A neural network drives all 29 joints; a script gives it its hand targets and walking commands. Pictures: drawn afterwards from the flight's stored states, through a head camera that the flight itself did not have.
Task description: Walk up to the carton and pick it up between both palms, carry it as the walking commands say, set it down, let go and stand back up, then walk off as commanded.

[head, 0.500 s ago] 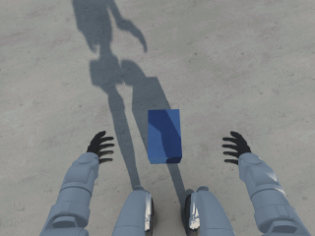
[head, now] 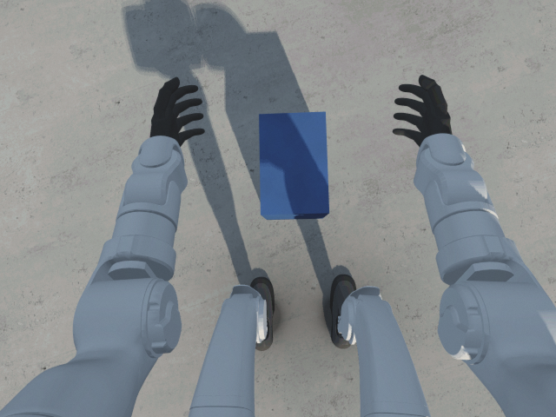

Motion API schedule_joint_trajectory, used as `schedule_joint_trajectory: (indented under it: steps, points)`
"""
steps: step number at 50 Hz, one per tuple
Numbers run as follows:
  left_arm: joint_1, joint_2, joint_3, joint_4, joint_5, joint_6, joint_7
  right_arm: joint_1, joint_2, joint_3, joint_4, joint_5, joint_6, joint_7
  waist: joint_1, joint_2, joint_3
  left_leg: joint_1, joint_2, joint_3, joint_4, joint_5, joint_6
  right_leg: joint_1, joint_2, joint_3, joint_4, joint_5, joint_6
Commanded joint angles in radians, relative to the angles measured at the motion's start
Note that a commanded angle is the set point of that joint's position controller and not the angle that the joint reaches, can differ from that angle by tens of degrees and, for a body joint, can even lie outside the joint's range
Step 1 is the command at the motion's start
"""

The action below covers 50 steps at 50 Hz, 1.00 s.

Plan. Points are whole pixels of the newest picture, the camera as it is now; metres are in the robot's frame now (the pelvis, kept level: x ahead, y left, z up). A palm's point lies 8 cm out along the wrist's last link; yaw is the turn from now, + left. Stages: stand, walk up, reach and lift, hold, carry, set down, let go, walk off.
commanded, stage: reach and lift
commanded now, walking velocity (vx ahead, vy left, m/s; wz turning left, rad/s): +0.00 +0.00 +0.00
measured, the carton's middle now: (293, 170) +0.52 +0.02 -0.57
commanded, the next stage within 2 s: none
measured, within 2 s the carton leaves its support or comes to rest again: neither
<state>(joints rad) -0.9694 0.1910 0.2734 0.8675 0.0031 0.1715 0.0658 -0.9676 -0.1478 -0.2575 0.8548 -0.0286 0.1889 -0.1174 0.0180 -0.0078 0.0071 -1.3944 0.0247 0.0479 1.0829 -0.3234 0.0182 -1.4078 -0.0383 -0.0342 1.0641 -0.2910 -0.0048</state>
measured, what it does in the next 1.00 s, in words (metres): lowers itself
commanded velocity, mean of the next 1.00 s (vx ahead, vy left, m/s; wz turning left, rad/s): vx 0.00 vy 0.00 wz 0.00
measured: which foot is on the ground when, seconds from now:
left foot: down 0.00-1.00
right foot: down 0.00-1.00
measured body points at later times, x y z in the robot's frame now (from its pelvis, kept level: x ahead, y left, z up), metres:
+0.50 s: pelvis +0.01 +0.00 -0.03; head +0.33 +0.01 +0.28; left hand +0.52 +0.20 -0.17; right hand +0.52 -0.16 -0.17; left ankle +0.08 +0.11 -0.63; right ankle +0.09 -0.13 -0.63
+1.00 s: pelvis -0.02 -0.01 -0.19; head +0.32 +0.01 +0.10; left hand +0.53 +0.20 -0.32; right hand +0.53 -0.15 -0.33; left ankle +0.08 +0.11 -0.63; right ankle +0.08 -0.13 -0.63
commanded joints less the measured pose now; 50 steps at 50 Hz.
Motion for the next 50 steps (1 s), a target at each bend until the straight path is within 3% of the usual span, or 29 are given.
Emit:
schedule_joint_trajectory:
  steps: [1,6,11,14,15,16,19,23,31,41,50]
  points:
    - [-0.273,0.118,0.015,-0.09,-0.005,-0.06,-0.004,-0.27,-0.081,-0.004,-0.097,0.004,-0.057,0.003,0.019,0.003,-0.948,0.403,-0.098,-0.032,-0.092,0.308,-0.052,0.516,0.121,0.036,-0.04,0.255,0.022]
    - [-0.375,0.125,0.035,-0.055,0.009,-0.094,-0.022,-0.373,-0.072,-0.02,-0.08,-0.007,-0.089,0.006,0.028,-0.001,-1.003,0.355,-0.098,-0.032,-0.079,0.358,-0.045,0.517,0.119,0.053,-0.029,0.315,0.03]
    - [-0.328,0.111,0.07,-0.064,0.051,-0.114,-0.035,-0.304,-0.06,-0.072,-0.09,-0.06,-0.11,0.007,0.004,0.009,-1.107,0.384,-0.105,-0.044,-0.056,0.509,-0.045,0.538,0.125,0.05,-0.005,0.478,0.037]
    - [-0.294,0.103,0.093,-0.085,0.08,-0.121,-0.042,-0.266,-0.047,-0.095,-0.124,-0.085,-0.121,0.018,-0.002,0.01,-1.11,0.398,-0.101,-0.056,-0.047,0.569,-0.044,0.479,0.125,0.048,-0.004,0.509,0.042]
    - [-0.303,0.109,0.087,-0.101,0.081,-0.122,-0.038,-0.288,-0.06,-0.111,-0.144,-0.093,-0.122,0.023,-0.017,0.011,-1.119,0.374,-0.097,-0.053,-0.059,0.498,-0.049,0.497,0.122,0.045,-0.007,0.464,0.04]
    - [-0.301,0.093,0.086,-0.072,0.092,-0.116,-0.044,-0.265,-0.035,-0.101,-0.122,-0.092,-0.121,0.029,-0.01,0.015,-1.05,0.363,-0.094,-0.057,-0.057,0.472,-0.051,0.397,0.12,0.028,-0.009,0.397,0.049]
    - [-0.28,0.072,0.109,-0.063,0.101,-0.127,-0.05,-0.255,-0.016,-0.111,-0.13,-0.09,-0.138,0.043,-0.003,0.01,-1.006,0.323,-0.094,-0.059,-0.005,0.521,-0.046,0.285,0.116,0.038,0.02,0.422,0.051]
    - [-0.32,0.099,0.108,-0.049,0.103,-0.131,-0.05,-0.303,-0.016,-0.108,-0.104,-0.079,-0.134,0.031,0.006,0.005,-0.99,0.199,-0.101,-0.04,0.071,0.392,-0.047,0.212,0.114,0.035,0.105,0.328,0.051]
    - [-0.409,0.131,0.041,-0.034,0.038,-0.106,-0.018,-0.38,-0.071,-0.091,-0.062,-0.029,-0.117,-0.007,-0.002,0.013,-1.079,0.081,-0.115,-0.016,0.287,0.248,-0.065,0.073,0.135,-0.007,0.316,0.186,0.053]
    - [-0.53,0.202,-0.039,-0.048,-0.052,-0.078,0.032,-0.484,-0.132,-0.006,-0.095,0.072,-0.088,-0.046,0.004,0.026,-1.18,-0.023,-0.113,0.0,0.485,0.153,-0.057,0.012,0.135,-0.021,0.522,0.109,0.046]
    - [-0.602,0.221,-0.075,0.066,-0.107,-0.087,0.046,-0.556,-0.167,0.039,0.012,0.123,-0.099,-0.053,-0.003,0.021,-1.062,-0.161,-0.097,-0.013,0.614,0.074,-0.049,-0.125,0.119,-0.015,0.657,0.039,0.04]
